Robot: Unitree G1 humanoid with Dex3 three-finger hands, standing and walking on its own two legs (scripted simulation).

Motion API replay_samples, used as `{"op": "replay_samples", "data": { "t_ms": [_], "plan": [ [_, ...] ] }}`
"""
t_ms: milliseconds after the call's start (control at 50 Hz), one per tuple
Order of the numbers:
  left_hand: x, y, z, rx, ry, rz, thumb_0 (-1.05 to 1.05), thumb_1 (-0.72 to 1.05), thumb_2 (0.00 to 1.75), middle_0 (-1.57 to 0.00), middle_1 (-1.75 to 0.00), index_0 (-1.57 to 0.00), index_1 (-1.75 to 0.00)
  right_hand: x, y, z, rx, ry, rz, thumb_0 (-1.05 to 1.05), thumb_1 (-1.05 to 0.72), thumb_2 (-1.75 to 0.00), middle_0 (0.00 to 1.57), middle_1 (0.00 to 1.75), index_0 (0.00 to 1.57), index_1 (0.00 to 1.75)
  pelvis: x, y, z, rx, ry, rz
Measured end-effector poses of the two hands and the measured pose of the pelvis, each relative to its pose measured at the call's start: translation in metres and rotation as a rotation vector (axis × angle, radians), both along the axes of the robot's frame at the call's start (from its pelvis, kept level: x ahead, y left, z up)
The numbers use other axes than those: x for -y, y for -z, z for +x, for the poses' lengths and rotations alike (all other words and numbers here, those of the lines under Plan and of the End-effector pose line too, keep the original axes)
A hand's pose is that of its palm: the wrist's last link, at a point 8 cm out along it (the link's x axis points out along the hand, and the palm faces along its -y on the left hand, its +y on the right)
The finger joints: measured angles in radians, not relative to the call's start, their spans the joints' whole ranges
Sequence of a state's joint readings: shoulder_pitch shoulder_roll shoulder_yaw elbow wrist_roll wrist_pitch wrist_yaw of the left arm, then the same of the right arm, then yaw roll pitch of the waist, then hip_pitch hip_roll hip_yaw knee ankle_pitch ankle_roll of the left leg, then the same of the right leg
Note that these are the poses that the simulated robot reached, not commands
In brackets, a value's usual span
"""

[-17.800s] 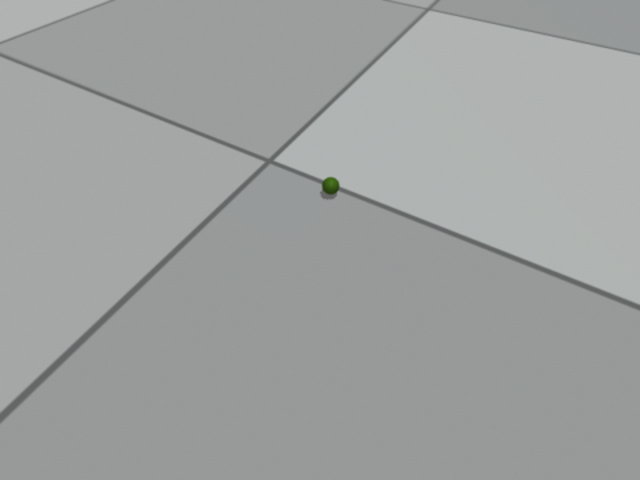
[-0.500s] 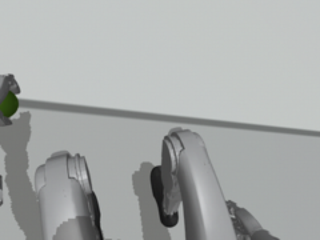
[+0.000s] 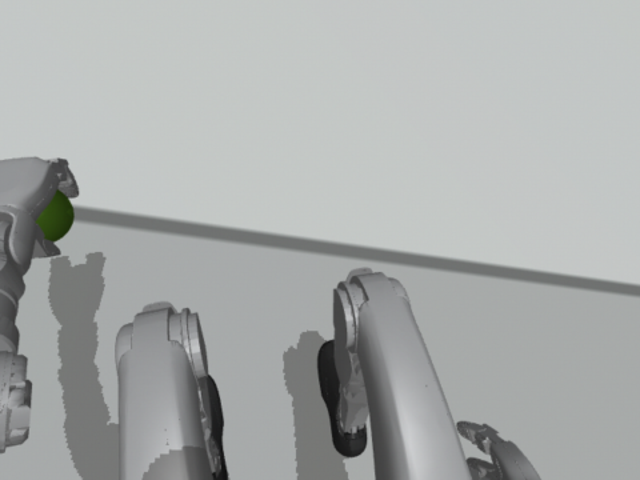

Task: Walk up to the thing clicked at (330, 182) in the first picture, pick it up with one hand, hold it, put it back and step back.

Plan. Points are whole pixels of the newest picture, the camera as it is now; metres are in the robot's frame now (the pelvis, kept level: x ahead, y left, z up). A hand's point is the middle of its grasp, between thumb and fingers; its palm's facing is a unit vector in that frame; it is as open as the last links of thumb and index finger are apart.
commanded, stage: lift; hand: left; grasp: from above
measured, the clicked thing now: (37, 214) +0.46 +0.30 -0.15
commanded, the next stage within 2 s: hold in 1.36 s
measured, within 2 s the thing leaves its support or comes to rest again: neither
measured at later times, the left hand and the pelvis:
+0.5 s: hand out of the picture +0.38 +0.29 +0.04, palm faces -0.42 -0.10 -0.90, open 9.7 cm; pelvis +0.00 +0.00 +0.13, yaw +3 degrees
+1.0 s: hand out of the picture +0.36 +0.25 +0.22, palm faces -0.44 -0.11 -0.89, open 9.7 cm; pelvis +0.04 +0.00 +0.30, yaw +4 degrees
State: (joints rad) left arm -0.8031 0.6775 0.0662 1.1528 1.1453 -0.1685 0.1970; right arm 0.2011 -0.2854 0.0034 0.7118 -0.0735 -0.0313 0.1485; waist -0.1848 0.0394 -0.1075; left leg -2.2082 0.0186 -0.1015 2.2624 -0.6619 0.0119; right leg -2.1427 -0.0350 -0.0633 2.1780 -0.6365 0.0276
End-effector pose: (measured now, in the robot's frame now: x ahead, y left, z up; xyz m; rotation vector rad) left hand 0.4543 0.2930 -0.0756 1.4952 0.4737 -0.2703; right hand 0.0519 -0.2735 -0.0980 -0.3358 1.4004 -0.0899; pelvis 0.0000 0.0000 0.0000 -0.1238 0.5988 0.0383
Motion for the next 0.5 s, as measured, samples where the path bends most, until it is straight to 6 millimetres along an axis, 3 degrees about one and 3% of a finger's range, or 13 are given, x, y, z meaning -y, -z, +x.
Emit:
{"op": "replay_samples", "data": {
  "t_ms": [280, 500],
  "plan": [
    [-0.003, -0.086, -0.037, 0.016, 0.001, -0.013, -0.02, -0.07, 0.65, -0.55, -0.85, -0.67, -0.83, -0.003, -0.056, 0.051, 0.142, -0.004, -0.007, 0.0, -0.91, -0.9, 0.21, 0.3, 0.2, 0.3, -0.001, -0.064, 0.001, 0.01, -0.015, 0.017],
    [0.005, -0.177, -0.067, 0.04, -0.018, -0.025, -0.02, -0.05, 0.64, -0.55, -0.84, -0.67, -0.82, -0.014, -0.122, 0.082, 0.257, 0.012, 0.008, 0.0, -0.91, -0.9, 0.21, 0.3, 0.2, 0.3, -0.001, -0.133, 0.003, 0.081, -0.027, 0.039]
  ]
}}
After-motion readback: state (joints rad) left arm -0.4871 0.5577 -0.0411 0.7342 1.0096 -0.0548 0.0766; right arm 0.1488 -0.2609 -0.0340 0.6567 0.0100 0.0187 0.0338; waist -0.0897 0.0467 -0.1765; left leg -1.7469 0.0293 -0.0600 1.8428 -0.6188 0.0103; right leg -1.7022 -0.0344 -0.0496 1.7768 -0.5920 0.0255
